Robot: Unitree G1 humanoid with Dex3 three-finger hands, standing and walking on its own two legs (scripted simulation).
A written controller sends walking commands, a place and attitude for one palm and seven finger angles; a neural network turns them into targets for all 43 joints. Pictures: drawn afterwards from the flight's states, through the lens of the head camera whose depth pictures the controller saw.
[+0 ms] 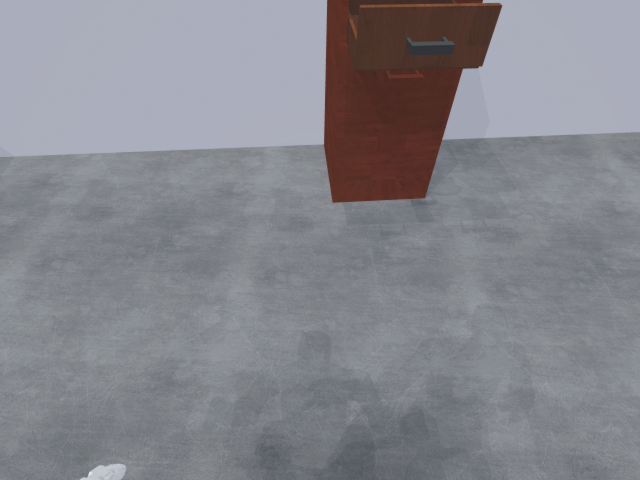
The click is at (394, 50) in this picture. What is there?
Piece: drawer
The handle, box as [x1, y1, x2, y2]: [406, 37, 454, 54]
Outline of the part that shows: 454,44 452,41 448,41 445,37 442,37 440,41 412,42 409,38 406,38 406,42 409,46 408,51 410,54 452,53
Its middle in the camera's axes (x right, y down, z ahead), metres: +0.30 -0.54 +1.07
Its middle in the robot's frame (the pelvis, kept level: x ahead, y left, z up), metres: +1.19 -0.24 +0.02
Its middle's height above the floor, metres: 0.79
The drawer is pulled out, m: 0.17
